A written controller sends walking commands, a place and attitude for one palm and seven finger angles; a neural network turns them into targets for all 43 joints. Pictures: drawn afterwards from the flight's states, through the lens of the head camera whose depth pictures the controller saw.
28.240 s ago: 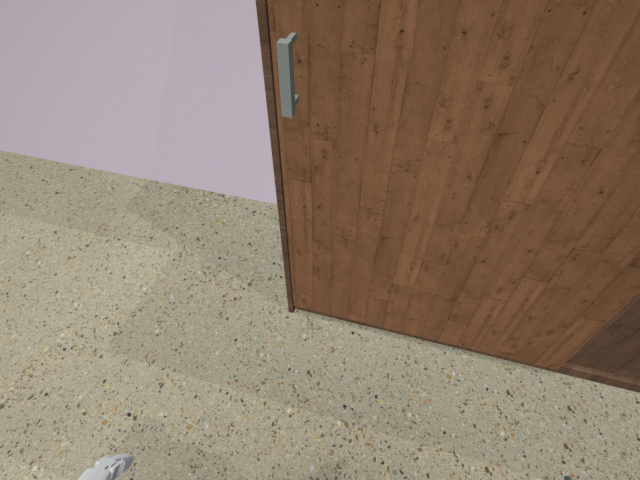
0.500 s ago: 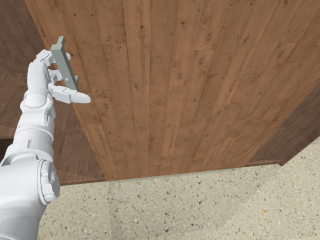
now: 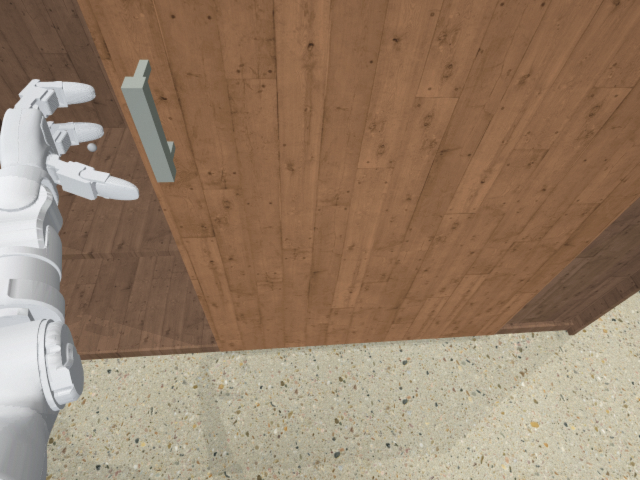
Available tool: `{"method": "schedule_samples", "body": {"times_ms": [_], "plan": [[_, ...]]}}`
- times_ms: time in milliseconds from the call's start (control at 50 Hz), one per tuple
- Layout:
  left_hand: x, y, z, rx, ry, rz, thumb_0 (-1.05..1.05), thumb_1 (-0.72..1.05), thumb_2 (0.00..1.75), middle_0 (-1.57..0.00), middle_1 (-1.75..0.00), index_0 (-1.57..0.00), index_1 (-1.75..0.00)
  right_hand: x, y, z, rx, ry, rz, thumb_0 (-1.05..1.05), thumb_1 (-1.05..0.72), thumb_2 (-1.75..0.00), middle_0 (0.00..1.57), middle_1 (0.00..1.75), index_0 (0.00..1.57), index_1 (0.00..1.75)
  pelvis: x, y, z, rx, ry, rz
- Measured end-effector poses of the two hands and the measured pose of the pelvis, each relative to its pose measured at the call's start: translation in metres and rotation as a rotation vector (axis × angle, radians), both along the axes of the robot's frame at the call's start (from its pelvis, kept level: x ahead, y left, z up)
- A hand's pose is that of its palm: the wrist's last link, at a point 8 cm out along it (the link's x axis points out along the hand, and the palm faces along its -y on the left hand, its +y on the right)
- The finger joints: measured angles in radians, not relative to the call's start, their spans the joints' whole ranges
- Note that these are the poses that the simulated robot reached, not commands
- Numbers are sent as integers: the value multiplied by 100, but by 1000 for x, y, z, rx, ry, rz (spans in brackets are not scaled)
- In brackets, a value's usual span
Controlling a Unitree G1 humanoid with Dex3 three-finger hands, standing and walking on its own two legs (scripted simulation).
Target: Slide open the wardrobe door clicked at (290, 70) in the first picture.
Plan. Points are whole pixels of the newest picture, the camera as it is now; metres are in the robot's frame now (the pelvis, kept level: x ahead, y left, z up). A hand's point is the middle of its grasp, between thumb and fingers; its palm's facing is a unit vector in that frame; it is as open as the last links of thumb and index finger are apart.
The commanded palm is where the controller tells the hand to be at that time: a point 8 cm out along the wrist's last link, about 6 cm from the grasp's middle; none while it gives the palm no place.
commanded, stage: slip the hand off the handle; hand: left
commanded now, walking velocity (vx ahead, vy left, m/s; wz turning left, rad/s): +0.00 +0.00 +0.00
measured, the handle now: (155, 123) +0.51 +0.20 +0.15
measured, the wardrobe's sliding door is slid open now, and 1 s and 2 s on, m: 0.57 0.57 0.57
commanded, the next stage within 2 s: draw the hand back to the body in 0.74 s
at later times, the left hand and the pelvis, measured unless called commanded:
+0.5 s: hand (73, 221) +0.36 +0.26 +0.14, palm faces +0.27 -0.95 -0.15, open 14.7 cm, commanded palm +0.33 +0.29 +0.15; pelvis +0.00 -0.02 +0.01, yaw +1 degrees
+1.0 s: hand (86, 226) +0.34 +0.23 +0.17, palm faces +0.11 -0.99 +0.02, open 14.7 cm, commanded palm +0.29 +0.28 +0.15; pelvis +0.00 -0.03 +0.01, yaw +0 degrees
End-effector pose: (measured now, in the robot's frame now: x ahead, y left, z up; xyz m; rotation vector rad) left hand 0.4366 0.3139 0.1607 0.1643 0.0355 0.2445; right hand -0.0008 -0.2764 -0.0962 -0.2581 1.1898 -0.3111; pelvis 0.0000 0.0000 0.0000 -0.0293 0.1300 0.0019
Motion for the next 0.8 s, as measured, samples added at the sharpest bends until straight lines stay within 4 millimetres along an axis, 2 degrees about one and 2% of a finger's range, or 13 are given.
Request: {"method": "schedule_samples", "body": {"times_ms": [100,220,400,520,660,800], "plan": [[-9,-15,-10,-15,23,-46,-1,-55,20,-25,-115,-26,-116,12,1,-1,18,-46,-18,1,-90,-90,20,30,21,30,8,2,2,2,-13,-14],[-35,-21,-26,-34,29,1,-1,-55,20,-26,-115,-26,-115,47,6,1,41,-157,1,1,-90,-90,20,30,21,30,10,-2,4,8,-45,-31],[-88,-13,-5,12,-23,37,-1,-55,20,-25,-115,-26,-115,110,10,10,64,-315,108,1,-90,-90,20,30,21,30,4,-13,6,11,-97,-3],[-112,-12,-8,-26,42,45,-1,-55,20,-25,-115,-26,-115,141,9,19,59,-403,161,1,-90,-90,20,30,21,30,-3,-21,6,17,-123,17],[-130,-26,-11,-11,8,26,-1,-55,20,-25,-115,-26,-115,152,5,26,56,-460,194,1,-90,-90,20,30,21,30,-8,-28,6,22,-141,18],[-133,-25,-12,-12,12,51,-1,-55,20,-26,-115,-26,-115,142,1,20,58,-439,183,1,-90,-90,20,30,21,30,-10,-34,5,26,-152,15]]}}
